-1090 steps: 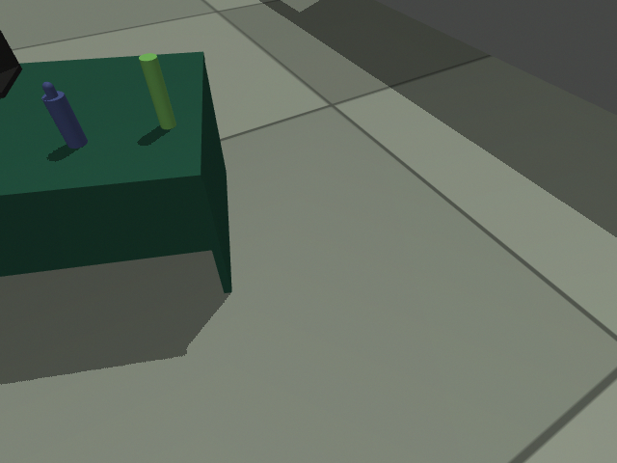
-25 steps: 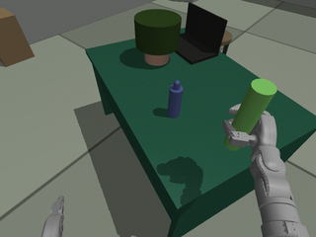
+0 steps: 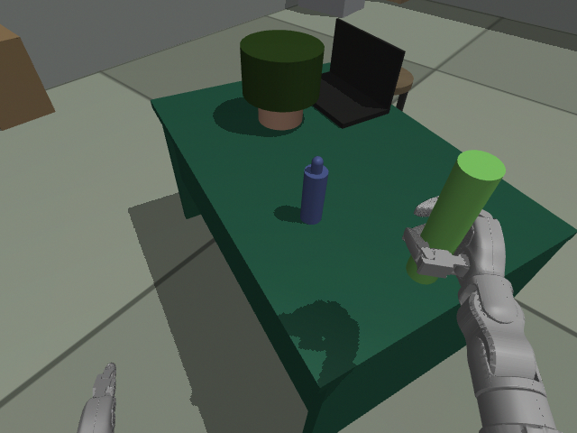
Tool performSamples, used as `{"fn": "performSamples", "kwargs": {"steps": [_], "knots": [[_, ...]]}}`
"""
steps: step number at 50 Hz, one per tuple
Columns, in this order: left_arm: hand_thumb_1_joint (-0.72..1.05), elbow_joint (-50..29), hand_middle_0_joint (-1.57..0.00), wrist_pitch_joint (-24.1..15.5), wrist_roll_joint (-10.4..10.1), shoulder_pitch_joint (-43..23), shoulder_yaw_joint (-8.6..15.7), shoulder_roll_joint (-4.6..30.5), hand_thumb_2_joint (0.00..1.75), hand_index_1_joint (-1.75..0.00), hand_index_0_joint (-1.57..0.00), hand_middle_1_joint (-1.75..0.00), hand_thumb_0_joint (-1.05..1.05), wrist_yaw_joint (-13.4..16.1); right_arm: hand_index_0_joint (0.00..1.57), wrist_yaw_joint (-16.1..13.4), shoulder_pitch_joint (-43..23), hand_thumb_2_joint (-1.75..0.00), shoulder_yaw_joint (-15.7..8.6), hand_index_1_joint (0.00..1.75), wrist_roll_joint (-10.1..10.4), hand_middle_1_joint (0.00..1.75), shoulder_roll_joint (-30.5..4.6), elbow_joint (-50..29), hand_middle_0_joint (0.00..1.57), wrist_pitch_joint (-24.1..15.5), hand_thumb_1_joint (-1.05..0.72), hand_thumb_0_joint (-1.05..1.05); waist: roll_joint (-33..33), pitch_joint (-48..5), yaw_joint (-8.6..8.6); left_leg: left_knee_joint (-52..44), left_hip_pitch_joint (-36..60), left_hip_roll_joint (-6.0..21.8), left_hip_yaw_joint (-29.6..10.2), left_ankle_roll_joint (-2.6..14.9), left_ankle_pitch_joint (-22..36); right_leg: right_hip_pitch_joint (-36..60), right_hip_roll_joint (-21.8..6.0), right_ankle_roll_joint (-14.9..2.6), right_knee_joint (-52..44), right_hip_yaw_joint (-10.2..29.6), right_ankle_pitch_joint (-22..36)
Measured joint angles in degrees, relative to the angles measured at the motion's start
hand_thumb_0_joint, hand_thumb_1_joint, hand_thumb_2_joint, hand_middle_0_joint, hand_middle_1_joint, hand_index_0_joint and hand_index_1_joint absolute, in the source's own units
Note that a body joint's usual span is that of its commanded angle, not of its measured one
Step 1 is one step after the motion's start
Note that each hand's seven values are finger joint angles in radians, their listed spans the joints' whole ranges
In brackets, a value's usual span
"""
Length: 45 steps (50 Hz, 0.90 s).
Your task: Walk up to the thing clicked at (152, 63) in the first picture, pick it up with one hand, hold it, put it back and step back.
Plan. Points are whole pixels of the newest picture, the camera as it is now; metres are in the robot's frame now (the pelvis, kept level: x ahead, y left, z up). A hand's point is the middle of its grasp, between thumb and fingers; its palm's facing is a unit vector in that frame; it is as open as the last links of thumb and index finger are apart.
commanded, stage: hold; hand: right
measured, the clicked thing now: (446, 227) +0.34 -0.18 +0.15
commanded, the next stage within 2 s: none
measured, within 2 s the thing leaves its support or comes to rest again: neither
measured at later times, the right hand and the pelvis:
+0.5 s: hand (430, 241) +0.33 -0.16 +0.13, palm faces +0.15 +0.99 -0.01, open 6.3 cm; pelvis +0.01 +0.00 +0.01, yaw +0 degrees
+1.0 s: hand (432, 243) +0.33 -0.17 +0.13, palm faces +0.15 +0.99 -0.01, open 6.3 cm; pelvis +0.01 +0.00 +0.01, yaw +0 degrees
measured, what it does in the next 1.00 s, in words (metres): stands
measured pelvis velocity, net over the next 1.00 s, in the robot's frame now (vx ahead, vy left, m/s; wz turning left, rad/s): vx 0.01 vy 0.00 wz -0.01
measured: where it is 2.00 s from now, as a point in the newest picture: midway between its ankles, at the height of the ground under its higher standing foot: outside the picture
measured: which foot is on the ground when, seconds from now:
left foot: down 0.00-1.00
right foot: down 0.00-1.00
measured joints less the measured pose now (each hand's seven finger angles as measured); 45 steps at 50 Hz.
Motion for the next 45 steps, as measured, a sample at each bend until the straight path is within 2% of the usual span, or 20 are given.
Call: {"fn": "performSamples", "kwargs": {"steps": [14,21,45], "knots": [[-0.53,3.0,-0.06,0.0,0.0,-1.6,0.2,-0.1,0.05,-0.06,-0.05,-0.06,-0.01,-0.2,0.96,-0.1,2.7,-1.14,0.9,1.13,0.3,1.12,0.8,-5.4,0.94,2.9,-0.03,-0.04,-0.5,0.3,-0.34,-2.4,2.3,0.0,0.3,0.15,0.7,2.4,0.0,0.15,-2.6,0.2,1.0],[-0.53,3.8,-0.06,-0.2,0.0,-2.1,0.2,-0.1,0.04,-0.06,-0.05,-0.06,-0.01,-0.1,0.96,-0.3,3.6,-1.14,0.6,1.13,0.2,1.12,0.8,-5.6,0.94,3.7,-0.03,-0.04,-0.5,0.5,-0.32,-3.1,3.0,0.1,0.5,0.19,0.8,3.1,0.1,0.19,-3.5,0.4,1.2],[-0.53,6.3,-0.06,-0.7,0.0,-3.3,0.5,-0.4,0.05,-0.06,-0.06,-0.06,-0.01,-0.6,0.96,0.1,4.1,-1.14,0.8,1.13,0.1,1.12,0.9,-5.8,0.94,3.4,-0.03,-0.04,-0.4,0.8,-0.44,-4.8,4.7,0.1,0.5,0.10,1.4,4.6,0.1,0.10,-5.0,0.3,1.7]]}}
